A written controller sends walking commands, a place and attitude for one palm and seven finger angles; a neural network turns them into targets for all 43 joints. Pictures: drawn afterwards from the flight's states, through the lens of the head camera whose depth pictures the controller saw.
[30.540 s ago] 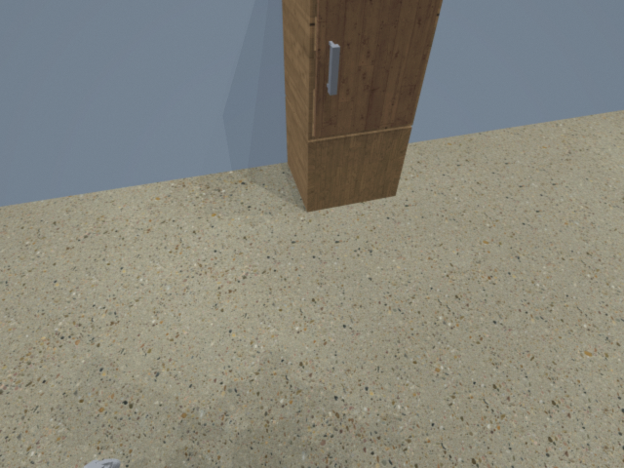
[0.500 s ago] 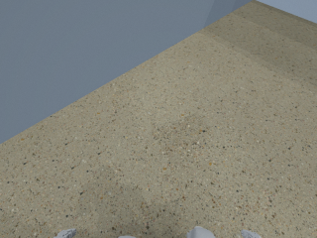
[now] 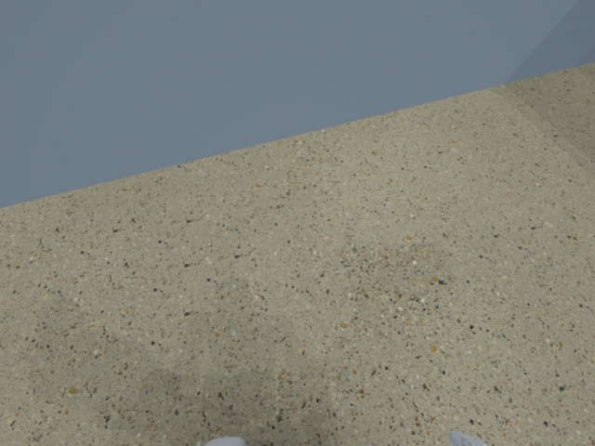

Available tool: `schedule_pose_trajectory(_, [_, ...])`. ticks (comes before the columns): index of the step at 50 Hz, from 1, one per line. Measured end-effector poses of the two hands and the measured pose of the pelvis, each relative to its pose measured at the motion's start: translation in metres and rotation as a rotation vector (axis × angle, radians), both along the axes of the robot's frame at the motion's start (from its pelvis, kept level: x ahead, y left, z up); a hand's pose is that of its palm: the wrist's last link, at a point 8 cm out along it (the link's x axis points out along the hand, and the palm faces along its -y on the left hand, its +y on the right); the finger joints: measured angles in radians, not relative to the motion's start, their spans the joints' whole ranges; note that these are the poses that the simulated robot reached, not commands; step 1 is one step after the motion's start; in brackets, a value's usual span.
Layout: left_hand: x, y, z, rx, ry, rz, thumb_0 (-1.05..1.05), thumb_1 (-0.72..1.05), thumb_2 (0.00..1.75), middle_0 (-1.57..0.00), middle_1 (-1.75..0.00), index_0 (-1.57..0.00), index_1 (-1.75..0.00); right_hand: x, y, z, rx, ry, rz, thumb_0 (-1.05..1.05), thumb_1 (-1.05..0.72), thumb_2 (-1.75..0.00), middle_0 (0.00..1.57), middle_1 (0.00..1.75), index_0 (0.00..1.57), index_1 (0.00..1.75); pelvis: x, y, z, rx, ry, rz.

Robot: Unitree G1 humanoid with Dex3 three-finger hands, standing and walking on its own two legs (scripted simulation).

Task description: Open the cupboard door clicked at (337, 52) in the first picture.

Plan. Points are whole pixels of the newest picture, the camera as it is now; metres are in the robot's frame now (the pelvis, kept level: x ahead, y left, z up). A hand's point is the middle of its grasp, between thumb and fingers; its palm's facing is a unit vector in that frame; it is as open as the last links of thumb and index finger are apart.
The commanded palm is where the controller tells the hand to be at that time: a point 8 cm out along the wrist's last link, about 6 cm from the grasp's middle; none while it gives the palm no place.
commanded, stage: turn to face it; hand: left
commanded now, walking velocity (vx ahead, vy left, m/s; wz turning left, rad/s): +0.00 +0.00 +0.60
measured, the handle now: out of the picture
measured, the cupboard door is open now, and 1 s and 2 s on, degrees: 44 44 44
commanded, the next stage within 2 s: take the last steps up to it in 1.90 s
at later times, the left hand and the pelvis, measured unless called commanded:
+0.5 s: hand out of the picture +0.08 +0.14 -0.13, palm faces +0.25 -0.92 -0.29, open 7.4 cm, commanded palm none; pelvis +0.03 -0.07 +0.02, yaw +16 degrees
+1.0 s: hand out of the picture -0.05 +0.15 -0.16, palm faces +0.60 -0.75 -0.26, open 7.4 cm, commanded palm none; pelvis +0.03 -0.06 +0.01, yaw +35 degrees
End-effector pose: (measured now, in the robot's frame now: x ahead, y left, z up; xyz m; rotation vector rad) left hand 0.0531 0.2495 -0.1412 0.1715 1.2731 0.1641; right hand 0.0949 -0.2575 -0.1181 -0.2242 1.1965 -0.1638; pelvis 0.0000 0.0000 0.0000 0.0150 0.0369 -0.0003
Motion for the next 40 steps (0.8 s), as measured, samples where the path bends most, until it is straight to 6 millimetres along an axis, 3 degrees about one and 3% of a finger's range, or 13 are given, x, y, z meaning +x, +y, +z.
schedule_pose_trajectory(5, [-0.004,0.017,0.008,0.032,0.029,0.061,0.01,0.91,0.90,-0.20,-0.30,-0.20,-0.30,0.013,0.010,0.009,-0.017,-0.010,0.054,0.00,-0.90,-0.90,0.20,0.30,0.20,0.29,0.004,0.000,0.009,-0.011,0.002,0.045])
schedule_pose_trajectory(10, [0.009,0.016,0.026,0.053,-0.033,0.092,0.01,0.91,0.90,-0.20,-0.30,-0.20,-0.30,0.013,0.007,0.008,0.001,0.033,0.092,0.00,-0.90,-0.90,0.20,0.30,0.20,0.29,0.008,-0.009,0.017,-0.014,0.006,0.087])
schedule_pose_trajectory(17, [0.031,-0.014,0.039,0.088,-0.116,0.116,0.01,0.91,0.90,-0.20,-0.30,-0.20,-0.30,0.017,-0.022,-0.012,0.037,0.090,0.120,0.00,-0.90,-0.90,0.20,0.30,0.20,0.30,0.017,-0.041,0.011,0.000,0.009,0.165])
schedule_pose_trajectory(20, [0.030,-0.033,0.042,0.111,-0.148,0.130,0.01,0.91,0.90,-0.20,-0.30,-0.20,-0.30,0.028,-0.039,-0.024,0.050,0.102,0.133,0.00,-0.90,-0.90,0.20,0.30,0.20,0.30,0.020,-0.056,0.006,0.008,0.000,0.207])
schedule_pose_trajectory(25, [0.004,-0.063,0.050,0.095,-0.115,0.202,0.00,0.91,0.90,-0.20,-0.30,-0.20,-0.30,0.056,-0.052,-0.017,0.054,0.107,0.190,0.00,-0.90,-0.90,0.20,0.30,0.20,0.29,0.026,-0.071,0.017,0.036,-0.016,0.278])
schedule_pose_trajectory(30, [-0.028,-0.085,0.047,0.066,-0.075,0.311,0.00,0.91,0.90,-0.20,-0.30,-0.20,-0.30,0.087,-0.048,-0.007,0.052,0.097,0.280,0.00,-0.91,-0.90,0.20,0.30,0.20,0.29,0.032,-0.081,0.022,0.046,-0.015,0.359])
schedule_pose_trajectory(35, [-0.069,-0.089,0.038,0.055,-0.028,0.424,0.00,0.92,0.90,-0.20,-0.30,-0.20,-0.30,0.125,-0.024,-0.003,0.040,0.073,0.400,0.00,-0.91,-0.90,0.20,0.30,0.20,0.29,0.034,-0.081,0.020,0.037,-0.017,0.437])
schedule_pose_trajectory(40, [-0.118,-0.088,0.020,0.028,0.045,0.531,0.00,0.91,0.90,-0.20,-0.30,-0.20,-0.30,0.163,0.021,0.003,0.035,0.000,0.527,0.00,-0.91,-0.90,0.19,0.30,0.20,0.29,0.033,-0.072,0.012,0.024,-0.013,0.505])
